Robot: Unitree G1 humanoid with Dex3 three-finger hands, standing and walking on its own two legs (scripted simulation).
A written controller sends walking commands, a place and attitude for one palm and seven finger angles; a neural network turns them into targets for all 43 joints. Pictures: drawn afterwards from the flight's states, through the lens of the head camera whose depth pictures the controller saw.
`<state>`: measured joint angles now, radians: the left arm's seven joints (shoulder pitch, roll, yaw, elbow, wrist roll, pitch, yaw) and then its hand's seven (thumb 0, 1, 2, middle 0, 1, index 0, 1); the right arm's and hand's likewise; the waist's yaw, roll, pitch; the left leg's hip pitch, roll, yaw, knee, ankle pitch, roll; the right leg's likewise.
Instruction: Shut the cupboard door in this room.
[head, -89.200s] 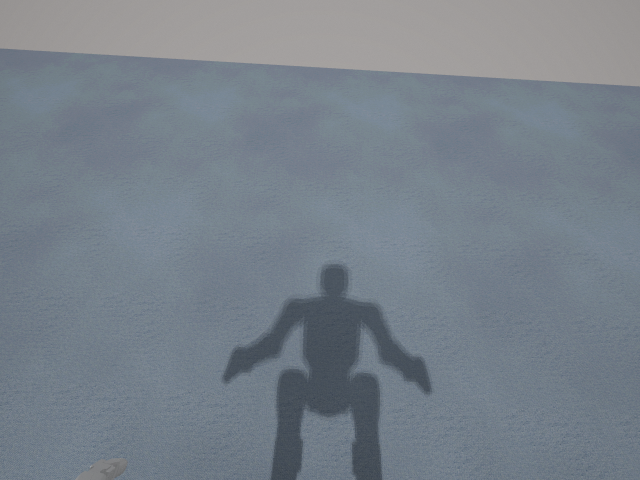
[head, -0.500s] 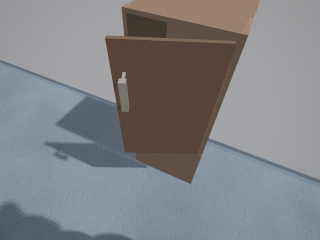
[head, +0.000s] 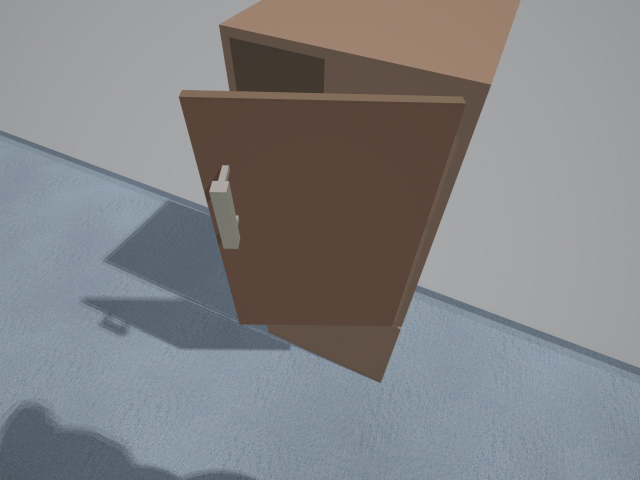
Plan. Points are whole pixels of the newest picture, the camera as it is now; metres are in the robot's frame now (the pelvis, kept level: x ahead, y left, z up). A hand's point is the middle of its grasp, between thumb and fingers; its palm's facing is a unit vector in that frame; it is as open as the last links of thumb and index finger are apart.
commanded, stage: come to a stop and stand still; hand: left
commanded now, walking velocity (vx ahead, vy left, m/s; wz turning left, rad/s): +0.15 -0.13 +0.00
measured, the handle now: (228, 207) +0.49 +0.18 +0.05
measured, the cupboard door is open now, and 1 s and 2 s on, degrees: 25 25 25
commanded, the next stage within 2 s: look again from close up in 1.00 s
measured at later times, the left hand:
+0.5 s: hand out of the picture +0.06 +0.18 -0.18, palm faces +0.07 -0.97 -0.23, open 7.3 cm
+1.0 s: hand out of the picture +0.03 +0.23 -0.16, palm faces -0.01 -0.97 -0.25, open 7.4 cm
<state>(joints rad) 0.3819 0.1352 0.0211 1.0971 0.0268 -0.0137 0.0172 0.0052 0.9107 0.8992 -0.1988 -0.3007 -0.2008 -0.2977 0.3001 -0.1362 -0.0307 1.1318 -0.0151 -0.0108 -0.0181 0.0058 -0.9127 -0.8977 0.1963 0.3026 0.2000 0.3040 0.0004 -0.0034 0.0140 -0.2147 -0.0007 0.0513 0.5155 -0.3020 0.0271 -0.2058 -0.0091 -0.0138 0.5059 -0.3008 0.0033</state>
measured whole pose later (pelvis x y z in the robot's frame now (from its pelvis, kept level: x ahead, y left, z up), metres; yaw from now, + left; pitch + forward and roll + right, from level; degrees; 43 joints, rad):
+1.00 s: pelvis +0.02 +0.04 +0.00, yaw -1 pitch +0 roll +0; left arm 0.31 0.19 -0.02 1.00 0.02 0.01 0.03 0.01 0.91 0.90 -0.20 -0.30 -0.20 -0.30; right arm 0.24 -0.20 0.00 0.96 -0.01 -0.01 0.00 0.00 -0.93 -0.90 0.20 0.30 0.20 0.30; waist 0.01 0.03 0.02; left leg -0.25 -0.04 0.13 0.45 -0.22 0.08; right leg -0.24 -0.06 0.02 0.50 -0.27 0.03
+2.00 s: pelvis +0.03 -0.02 -0.04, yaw +2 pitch +9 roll +2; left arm 0.34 0.14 0.14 0.18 -0.22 -0.50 -0.17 0.01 0.92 0.90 -0.28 -0.39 -0.28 -0.39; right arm 0.21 -0.24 -0.06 0.71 0.00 -0.29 0.00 0.01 -0.91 -0.90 0.20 0.30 0.20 0.30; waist -0.02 -0.02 -0.12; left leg -0.61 0.01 0.05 0.84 -0.37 -0.02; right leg -0.59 -0.03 -0.05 0.90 -0.47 -0.04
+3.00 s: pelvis +0.01 +0.00 -0.05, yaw +3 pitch +8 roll -2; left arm 0.41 0.24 0.13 -0.15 -0.26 -0.28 -0.20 0.02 0.90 0.90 -1.18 -1.37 -1.18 -1.37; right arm 0.23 -0.22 0.04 0.48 0.03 -0.21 -0.05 0.01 -0.91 -0.90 0.20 0.30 0.20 0.30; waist 0.03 0.04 -0.10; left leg -0.67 0.01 0.00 0.96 -0.43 0.03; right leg -0.58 -0.01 -0.08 0.91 -0.47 0.00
